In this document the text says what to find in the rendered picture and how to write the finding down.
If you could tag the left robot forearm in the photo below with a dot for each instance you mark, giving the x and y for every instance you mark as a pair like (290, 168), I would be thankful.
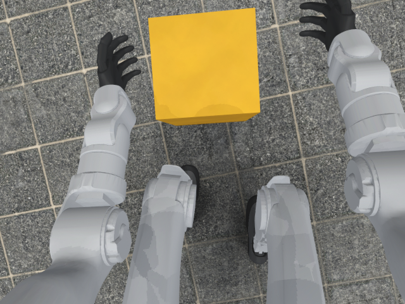
(101, 170)

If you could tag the robot right thigh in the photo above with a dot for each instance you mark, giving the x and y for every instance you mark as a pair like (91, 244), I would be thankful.
(293, 269)

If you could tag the right robot forearm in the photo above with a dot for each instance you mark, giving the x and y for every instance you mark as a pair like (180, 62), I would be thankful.
(368, 99)

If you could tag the right robot hand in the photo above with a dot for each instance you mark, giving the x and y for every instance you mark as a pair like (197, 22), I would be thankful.
(340, 17)

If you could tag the right robot upper arm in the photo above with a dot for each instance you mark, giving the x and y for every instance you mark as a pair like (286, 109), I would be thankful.
(375, 186)

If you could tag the left robot foot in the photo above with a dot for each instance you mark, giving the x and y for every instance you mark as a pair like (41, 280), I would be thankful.
(193, 173)

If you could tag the carton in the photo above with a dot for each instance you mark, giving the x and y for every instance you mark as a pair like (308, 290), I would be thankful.
(205, 67)

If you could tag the left robot upper arm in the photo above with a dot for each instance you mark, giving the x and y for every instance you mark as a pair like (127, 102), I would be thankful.
(86, 243)

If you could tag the left robot hand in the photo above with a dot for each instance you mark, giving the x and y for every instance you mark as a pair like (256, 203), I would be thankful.
(109, 71)

